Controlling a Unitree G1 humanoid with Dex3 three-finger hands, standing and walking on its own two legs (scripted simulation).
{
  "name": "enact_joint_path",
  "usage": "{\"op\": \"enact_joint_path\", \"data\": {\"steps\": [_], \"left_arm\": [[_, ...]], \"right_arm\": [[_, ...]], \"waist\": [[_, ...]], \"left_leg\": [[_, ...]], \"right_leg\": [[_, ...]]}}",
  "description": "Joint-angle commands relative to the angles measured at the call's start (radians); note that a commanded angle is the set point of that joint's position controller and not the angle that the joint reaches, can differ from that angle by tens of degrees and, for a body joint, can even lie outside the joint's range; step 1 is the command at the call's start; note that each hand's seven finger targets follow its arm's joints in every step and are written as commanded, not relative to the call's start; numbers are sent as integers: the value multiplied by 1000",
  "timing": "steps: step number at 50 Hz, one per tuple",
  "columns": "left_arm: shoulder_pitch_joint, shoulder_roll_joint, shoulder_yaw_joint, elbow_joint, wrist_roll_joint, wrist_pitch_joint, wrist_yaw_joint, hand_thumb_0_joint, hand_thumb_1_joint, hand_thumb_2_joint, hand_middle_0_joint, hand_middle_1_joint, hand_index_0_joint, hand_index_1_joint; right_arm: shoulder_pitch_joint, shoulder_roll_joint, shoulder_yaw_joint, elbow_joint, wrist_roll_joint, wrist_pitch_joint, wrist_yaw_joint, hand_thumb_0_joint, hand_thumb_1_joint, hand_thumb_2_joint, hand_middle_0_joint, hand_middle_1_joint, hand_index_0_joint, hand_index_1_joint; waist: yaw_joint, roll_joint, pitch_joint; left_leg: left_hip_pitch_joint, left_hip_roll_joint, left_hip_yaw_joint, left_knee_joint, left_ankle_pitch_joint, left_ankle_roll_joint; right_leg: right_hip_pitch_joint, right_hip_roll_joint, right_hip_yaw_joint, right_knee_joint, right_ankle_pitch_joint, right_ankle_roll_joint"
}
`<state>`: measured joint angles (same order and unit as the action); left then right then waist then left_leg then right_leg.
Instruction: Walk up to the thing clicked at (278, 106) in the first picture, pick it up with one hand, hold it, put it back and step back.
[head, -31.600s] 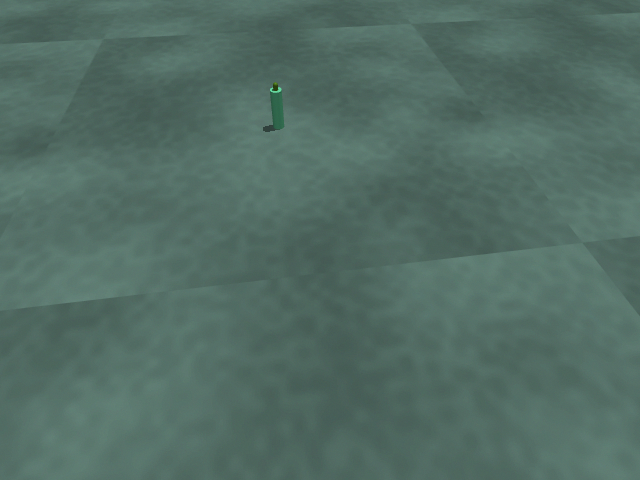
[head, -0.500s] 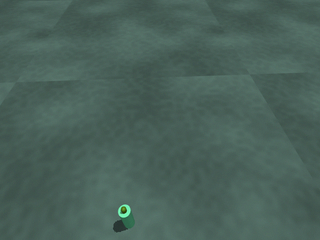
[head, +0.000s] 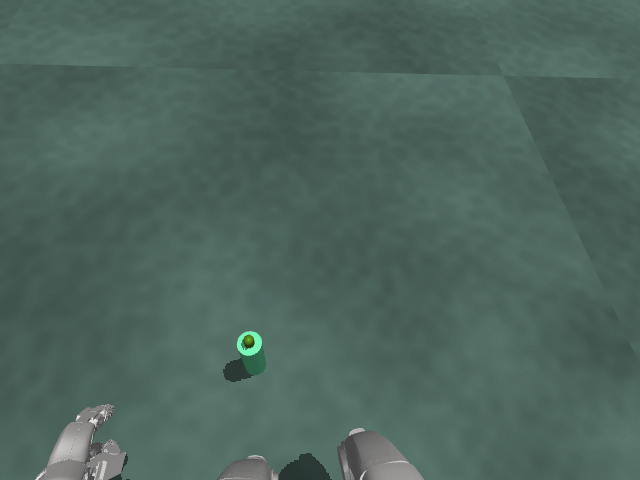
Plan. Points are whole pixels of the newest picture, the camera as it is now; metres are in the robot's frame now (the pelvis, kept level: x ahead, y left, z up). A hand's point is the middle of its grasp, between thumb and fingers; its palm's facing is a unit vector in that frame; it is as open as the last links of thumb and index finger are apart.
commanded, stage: step back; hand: left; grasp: from the side
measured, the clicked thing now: (252, 352) +0.43 +0.14 -0.63
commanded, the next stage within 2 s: none
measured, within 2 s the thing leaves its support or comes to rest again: neither
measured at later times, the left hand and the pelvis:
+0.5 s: hand out of the picture +0.03 +0.27 -0.13, palm faces -0.05 -0.91 -0.41, open 7.4 cm; pelvis -0.10 +0.01 +0.00, yaw -2 degrees
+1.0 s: hand out of the picture -0.17 +0.27 -0.15, palm faces -0.13 -0.91 -0.39, open 7.4 cm; pelvis -0.26 +0.00 -0.01, yaw -6 degrees
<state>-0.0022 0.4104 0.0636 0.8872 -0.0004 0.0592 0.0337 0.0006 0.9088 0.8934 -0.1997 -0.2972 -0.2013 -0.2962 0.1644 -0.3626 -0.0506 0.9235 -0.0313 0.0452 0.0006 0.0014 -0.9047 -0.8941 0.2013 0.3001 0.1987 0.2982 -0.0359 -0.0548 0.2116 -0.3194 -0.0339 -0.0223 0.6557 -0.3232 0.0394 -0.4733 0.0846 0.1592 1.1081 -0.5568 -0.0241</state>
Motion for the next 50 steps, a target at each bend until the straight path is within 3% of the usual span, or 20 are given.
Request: {"op": "enact_joint_path", "data": {"steps": [1,5,10,11,12,13,15,18,22,25,27,28,29,30,32,42,47,48,49,50], "left_arm": [[90,166,46,-59,3,-25,11,0,900,900,-200,-300,-200,-300],[74,145,51,-95,11,-35,-3,0,900,900,-200,-300,-200,-300],[235,124,60,-37,31,-54,-11,0,900,900,-200,-300,-200,-300],[232,178,71,-49,44,-62,-9,0,900,900,-200,-300,-200,-300],[201,275,93,-73,34,-62,-13,0,900,900,-200,-300,-200,-300],[151,322,99,-106,38,-66,-12,0,900,900,-200,-300,-200,-300],[101,218,81,-133,18,-67,-7,0,900,900,-200,-300,-200,-300],[77,181,75,-153,30,-60,0,0,900,900,-200,-300,-200,-300],[179,183,73,-160,35,-48,3,0,900,900,-200,-300,-200,-300],[157,202,71,-179,23,-34,-4,0,900,900,-200,-300,-200,-300],[130,186,58,-199,15,-23,-11,0,900,900,-200,-300,-200,-300],[157,142,49,-204,10,-19,-13,0,900,900,-200,-300,-200,-300],[108,157,61,-206,4,-21,0,0,900,900,-200,-300,-200,-300],[77,178,75,-188,21,-21,10,0,900,900,-200,-300,-200,-300],[157,155,70,-157,5,-17,7,0,900,900,-200,-300,-200,-300],[221,149,70,-144,15,-24,-19,0,900,900,-200,-300,-200,-300],[405,134,76,-48,21,-31,-32,0,900,900,-200,-300,-200,-300],[407,162,85,-45,36,-37,-30,0,900,900,-200,-300,-200,-300],[381,222,101,-70,53,-42,-31,0,900,900,-200,-300,-200,-300],[284,342,125,-118,50,-36,-31,0,900,900,-200,-300,-200,-300]], "right_arm": [[10,-246,-71,-121,3,-40,-36,0,-900,-900,200,300,200,300],[57,-260,-74,-126,6,-36,-39,0,-900,-900,200,300,200,300],[-40,-265,-59,-156,25,-19,-27,0,-900,-900,200,300,200,300],[-25,-232,-49,-155,34,-18,-24,0,-900,-900,200,300,200,300],[-48,-195,-38,-170,42,-17,-22,0,-900,-900,200,300,200,300],[-71,-212,-50,-159,34,-9,-36,0,-900,-900,200,300,200,300],[2,-229,-52,-119,43,-7,-32,0,-900,-900,200,300,200,300],[41,-213,-38,-108,41,-21,-35,0,-900,-900,200,300,200,300],[-4,-198,-32,-137,32,-25,-34,0,-900,-900,200,300,200,300],[48,-188,-42,-118,19,-33,-26,0,-900,-900,200,300,200,300],[94,-208,-57,-104,3,-42,-23,0,-900,-900,200,300,200,300],[79,-285,-75,-116,-16,-46,-21,0,-900,-900,200,300,200,300],[17,-388,-91,-137,-4,-41,-9,0,-900,-900,200,300,200,300],[18,-379,-93,-134,-8,-46,-11,0,-900,-900,200,300,200,300],[-89,-290,-62,-146,-9,-48,-21,0,-900,-900,200,300,200,300],[-8,-266,-70,-176,2,-44,-30,0,-900,-900,200,300,200,300],[-64,-302,-81,-192,4,-13,-25,0,-900,-900,200,300,200,300],[-57,-268,-69,-191,14,-9,-23,0,-900,-900,200,300,200,300],[-45,-220,-56,-203,22,-10,-19,0,-900,-900,200,300,200,300],[-114,-198,-57,-218,29,-14,-32,0,-900,-900,200,300,200,300]], "waist": [[14,179,-301],[-19,177,-273],[61,170,-313],[46,65,-305],[59,-153,-255],[79,-219,-217],[35,-35,-198],[31,-73,-231],[90,-116,-254],[53,-139,-283],[19,-81,-289],[27,110,-286],[-7,317,-250],[-26,260,-225],[58,145,-208],[-6,224,-264],[65,260,-312],[69,198,-288],[61,2,-232],[108,-245,-171]], "left_leg": [[301,280,-261,-114,770,217],[296,279,-242,-112,717,224],[89,227,-171,-16,442,128],[-63,171,-142,30,282,68],[-178,-21,-38,219,-10,-5],[-152,-61,-82,461,-315,-22],[-140,-77,-190,593,-242,-31],[-163,-90,-137,531,-185,-50],[-151,-37,-60,230,-208,-59],[-10,-11,8,-52,-88,-34],[137,30,-35,-234,151,-11],[209,217,-289,-268,246,51],[73,405,-493,-340,381,201],[4,438,-561,-344,366,263],[64,316,-312,-283,443,187],[245,289,-222,-224,384,218],[62,240,-177,-180,204,129],[-47,200,-160,-130,119,73],[-224,77,-110,12,-67,6],[-222,-80,-56,281,-252,-43]], "right_leg": [[-53,-19,2,51,11,27],[3,-37,-55,-177,25,35],[323,-58,-147,-653,352,-16],[409,-149,2,-663,456,-53],[350,-358,289,-731,544,-195],[211,-511,440,-757,680,-332],[206,-395,242,-693,781,-279],[297,-293,80,-630,832,-203],[428,-305,85,-591,843,-202],[382,-282,72,-532,778,-167],[240,-242,56,-467,611,-95],[66,-128,17,-342,346,-40],[25,32,-65,-129,-80,1],[46,24,42,44,-107,3],[-32,36,84,165,1,-7],[37,-29,-38,-142,30,67],[344,-62,-172,-666,241,6],[383,-85,-116,-696,269,-12],[379,-236,151,-757,145,-70],[133,-458,377,-858,151,-227]]}}
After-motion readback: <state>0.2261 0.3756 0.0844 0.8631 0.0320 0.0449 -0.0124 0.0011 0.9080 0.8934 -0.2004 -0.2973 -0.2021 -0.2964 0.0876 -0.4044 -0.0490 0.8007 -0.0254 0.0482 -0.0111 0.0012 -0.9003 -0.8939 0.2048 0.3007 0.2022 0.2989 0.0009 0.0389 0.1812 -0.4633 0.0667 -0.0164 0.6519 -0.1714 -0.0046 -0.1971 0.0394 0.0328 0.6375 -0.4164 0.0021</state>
